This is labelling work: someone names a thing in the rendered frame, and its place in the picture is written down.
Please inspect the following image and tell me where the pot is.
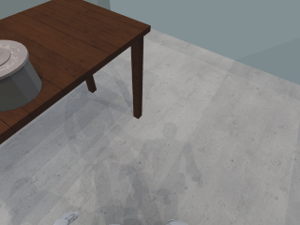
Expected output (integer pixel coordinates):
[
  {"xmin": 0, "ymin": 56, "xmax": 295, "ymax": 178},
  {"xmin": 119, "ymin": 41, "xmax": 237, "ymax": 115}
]
[{"xmin": 0, "ymin": 59, "xmax": 42, "ymax": 112}]

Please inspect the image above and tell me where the left robot hand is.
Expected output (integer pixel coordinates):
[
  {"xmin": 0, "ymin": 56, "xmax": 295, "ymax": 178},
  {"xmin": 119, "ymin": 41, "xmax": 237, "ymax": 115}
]
[{"xmin": 53, "ymin": 212, "xmax": 79, "ymax": 225}]

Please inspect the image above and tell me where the table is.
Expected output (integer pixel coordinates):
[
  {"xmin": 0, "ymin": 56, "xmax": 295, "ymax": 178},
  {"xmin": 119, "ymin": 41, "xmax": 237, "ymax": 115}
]
[{"xmin": 0, "ymin": 0, "xmax": 151, "ymax": 144}]

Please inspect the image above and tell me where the lid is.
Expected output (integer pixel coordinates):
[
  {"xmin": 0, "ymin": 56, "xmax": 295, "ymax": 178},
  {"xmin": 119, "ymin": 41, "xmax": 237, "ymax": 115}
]
[{"xmin": 0, "ymin": 39, "xmax": 29, "ymax": 80}]

